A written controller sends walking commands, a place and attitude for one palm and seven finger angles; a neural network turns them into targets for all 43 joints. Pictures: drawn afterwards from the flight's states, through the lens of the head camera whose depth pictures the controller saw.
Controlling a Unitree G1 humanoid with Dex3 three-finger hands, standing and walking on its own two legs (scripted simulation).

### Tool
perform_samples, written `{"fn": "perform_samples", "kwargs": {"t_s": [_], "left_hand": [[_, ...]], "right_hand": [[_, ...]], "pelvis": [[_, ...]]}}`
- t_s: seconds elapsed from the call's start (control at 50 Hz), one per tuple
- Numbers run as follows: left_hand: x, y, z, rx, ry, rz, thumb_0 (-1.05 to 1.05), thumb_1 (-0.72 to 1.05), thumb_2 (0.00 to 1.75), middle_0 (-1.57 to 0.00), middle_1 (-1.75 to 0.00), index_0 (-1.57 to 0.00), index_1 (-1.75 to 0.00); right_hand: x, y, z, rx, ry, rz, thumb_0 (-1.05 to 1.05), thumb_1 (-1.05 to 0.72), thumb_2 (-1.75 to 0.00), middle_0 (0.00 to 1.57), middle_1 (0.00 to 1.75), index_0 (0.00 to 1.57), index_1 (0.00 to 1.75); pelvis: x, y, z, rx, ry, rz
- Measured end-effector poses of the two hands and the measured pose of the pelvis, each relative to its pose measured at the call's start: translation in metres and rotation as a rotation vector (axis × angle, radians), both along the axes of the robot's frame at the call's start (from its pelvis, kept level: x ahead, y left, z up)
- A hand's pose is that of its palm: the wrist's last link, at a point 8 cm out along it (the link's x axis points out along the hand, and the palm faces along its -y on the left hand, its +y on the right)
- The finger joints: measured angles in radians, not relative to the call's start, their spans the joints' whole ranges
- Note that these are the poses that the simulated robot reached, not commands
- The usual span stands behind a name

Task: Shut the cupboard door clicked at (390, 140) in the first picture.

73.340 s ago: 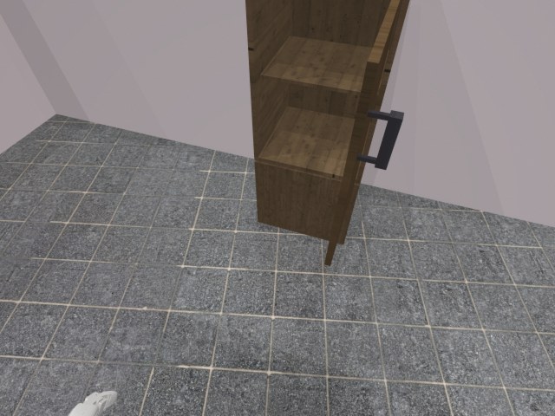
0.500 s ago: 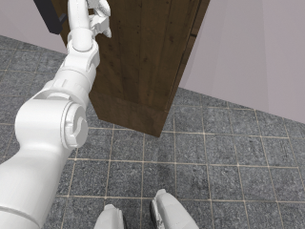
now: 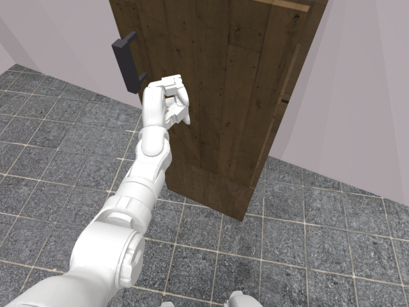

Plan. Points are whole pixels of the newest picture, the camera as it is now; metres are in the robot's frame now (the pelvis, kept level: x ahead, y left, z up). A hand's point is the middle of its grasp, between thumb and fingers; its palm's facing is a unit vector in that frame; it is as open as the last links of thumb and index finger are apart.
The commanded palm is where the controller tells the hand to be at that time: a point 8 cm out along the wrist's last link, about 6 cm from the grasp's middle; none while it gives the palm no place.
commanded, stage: draw the hand back to the body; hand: left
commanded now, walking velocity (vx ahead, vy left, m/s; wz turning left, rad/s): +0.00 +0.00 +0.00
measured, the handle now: (133, 63) +0.62 +0.12 +0.11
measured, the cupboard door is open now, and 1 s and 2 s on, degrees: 0 0 0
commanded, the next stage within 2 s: step back with the hand held close in 1.68 s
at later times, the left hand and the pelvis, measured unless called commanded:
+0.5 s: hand (137, 140) +0.38 +0.09 +0.14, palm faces -0.03 -1.00 -0.03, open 3.1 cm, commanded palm +0.34 +0.14 +0.15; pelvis -0.01 -0.01 +0.02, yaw +0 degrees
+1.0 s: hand (18, 219) +0.24 +0.21 +0.18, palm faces +0.22 -0.94 -0.27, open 3.9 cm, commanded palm +0.20 +0.26 +0.19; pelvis -0.01 +0.01 +0.04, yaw +2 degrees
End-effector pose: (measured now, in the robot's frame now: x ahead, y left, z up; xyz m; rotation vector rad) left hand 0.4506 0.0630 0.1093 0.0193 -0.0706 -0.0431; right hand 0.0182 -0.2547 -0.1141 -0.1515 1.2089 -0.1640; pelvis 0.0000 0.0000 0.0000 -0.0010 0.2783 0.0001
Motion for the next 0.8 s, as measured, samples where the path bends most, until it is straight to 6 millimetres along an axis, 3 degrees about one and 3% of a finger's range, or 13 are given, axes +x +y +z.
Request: {"fn": "perform_samples", "kwargs": {"t_s": [0.14, 0.24, 0.36, 0.44, 0.62, 0.8], "left_hand": [[0.003, -0.013, 0.009, 0.050, 0.053, -0.004, 0.02, 0.89, 0.90, -1.30, -1.50, -1.30, -1.50], [-0.004, 0.013, 0.010, -0.029, 0.068, 0.070, 0.02, 0.89, 0.90, -1.30, -1.50, -1.30, -1.49], [-0.044, 0.061, 0.022, 0.062, -0.027, 0.076, 0.02, 0.90, 0.90, -1.30, -1.50, -1.30, -1.50], [-0.075, 0.077, 0.023, 0.039, 0.015, 0.038, 0.02, 0.90, 0.90, -1.30, -1.50, -1.30, -1.50], [-0.127, 0.088, 0.050, 0.012, -0.039, -0.009, 0.02, 0.90, 0.90, -1.28, -1.47, -1.28, -1.47], [-0.186, 0.137, 0.061, 0.173, -0.040, 0.093, 0.02, 0.89, 0.90, -1.11, -1.29, -1.11, -1.28]], "right_hand": [[0.037, 0.000, 0.001, 0.002, -0.088, 0.023, 0.01, -0.91, -0.90, 0.20, 0.30, 0.20, 0.30], [0.037, 0.001, 0.007, 0.017, -0.119, -0.002, 0.01, -0.91, -0.90, 0.20, 0.30, 0.20, 0.30], [0.033, 0.000, 0.010, 0.043, -0.128, -0.008, 0.01, -0.91, -0.90, 0.20, 0.30, 0.20, 0.30], [0.041, -0.003, 0.017, 0.024, -0.150, 0.003, 0.01, -0.90, -0.90, 0.20, 0.30, 0.20, 0.30], [0.102, 0.004, 0.051, -0.009, -0.404, 0.051, 0.01, -0.91, -0.90, 0.20, 0.30, 0.20, 0.30], [0.149, 0.037, 0.084, 0.011, -0.521, 0.100, 0.01, -0.90, -0.90, 0.20, 0.30, 0.20, 0.30]], "pelvis": [[-0.006, -0.006, 0.001, 0.010, -0.019, 0.010], [-0.005, -0.009, 0.007, 0.023, -0.035, -0.022], [-0.003, -0.012, 0.014, 0.021, -0.092, -0.024], [-0.006, -0.012, 0.020, 0.011, -0.146, -0.006], [-0.014, -0.006, 0.028, 0.011, -0.228, -0.003], [-0.015, 0.000, 0.039, 0.008, -0.299, 0.004]]}}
